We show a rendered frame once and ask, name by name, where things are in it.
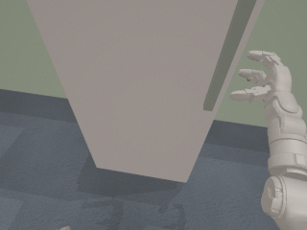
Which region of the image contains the right robot forearm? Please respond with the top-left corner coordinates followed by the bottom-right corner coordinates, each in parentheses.
top-left (264, 91), bottom-right (307, 182)

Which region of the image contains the robot right hand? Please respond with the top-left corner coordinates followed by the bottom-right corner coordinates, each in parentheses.
top-left (229, 50), bottom-right (292, 104)

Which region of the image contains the fridge door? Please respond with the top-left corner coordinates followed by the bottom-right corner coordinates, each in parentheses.
top-left (26, 0), bottom-right (263, 183)

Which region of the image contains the robot right upper arm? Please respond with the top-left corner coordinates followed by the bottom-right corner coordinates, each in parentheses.
top-left (261, 175), bottom-right (307, 230)

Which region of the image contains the handle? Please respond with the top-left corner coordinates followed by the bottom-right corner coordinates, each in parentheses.
top-left (203, 0), bottom-right (257, 111)

